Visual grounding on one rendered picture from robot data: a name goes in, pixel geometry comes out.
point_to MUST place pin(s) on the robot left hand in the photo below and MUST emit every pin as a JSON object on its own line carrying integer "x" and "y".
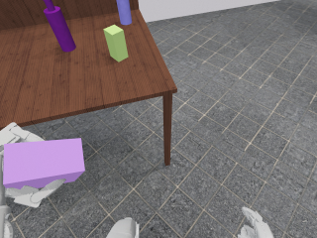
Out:
{"x": 27, "y": 195}

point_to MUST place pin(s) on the robot right hand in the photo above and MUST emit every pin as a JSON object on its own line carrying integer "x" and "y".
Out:
{"x": 261, "y": 229}

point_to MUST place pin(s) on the table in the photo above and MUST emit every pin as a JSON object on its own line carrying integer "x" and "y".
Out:
{"x": 39, "y": 82}

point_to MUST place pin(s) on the sponge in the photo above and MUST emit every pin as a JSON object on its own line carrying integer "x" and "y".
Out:
{"x": 39, "y": 163}

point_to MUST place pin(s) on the left robot forearm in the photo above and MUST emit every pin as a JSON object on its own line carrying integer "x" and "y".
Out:
{"x": 7, "y": 229}

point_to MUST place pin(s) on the robot left thigh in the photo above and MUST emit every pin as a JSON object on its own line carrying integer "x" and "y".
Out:
{"x": 125, "y": 228}

